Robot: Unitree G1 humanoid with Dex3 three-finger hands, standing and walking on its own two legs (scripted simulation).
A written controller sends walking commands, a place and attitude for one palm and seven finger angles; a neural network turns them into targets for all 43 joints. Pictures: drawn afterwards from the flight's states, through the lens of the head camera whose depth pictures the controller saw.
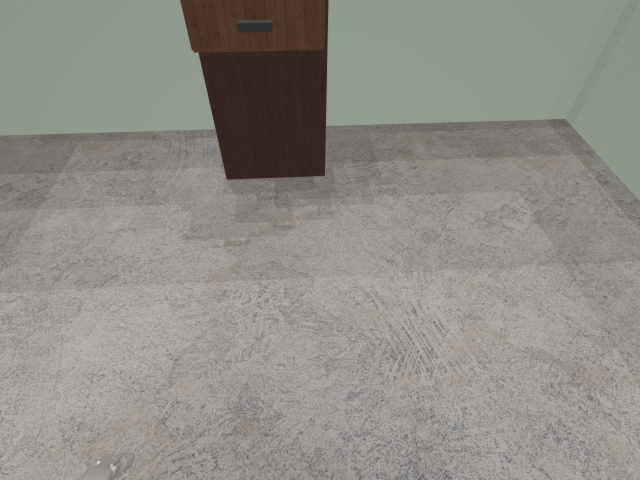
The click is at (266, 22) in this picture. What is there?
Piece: drawer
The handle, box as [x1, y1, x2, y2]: [237, 18, 272, 32]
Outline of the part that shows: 237,20 238,32 272,31 270,18 268,18 267,20 243,20 242,18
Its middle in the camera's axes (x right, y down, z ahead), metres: -0.21 -0.67 +1.20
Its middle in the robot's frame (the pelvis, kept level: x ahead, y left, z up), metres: +1.34 +0.28 +0.03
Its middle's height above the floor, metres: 0.79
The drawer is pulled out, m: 0.19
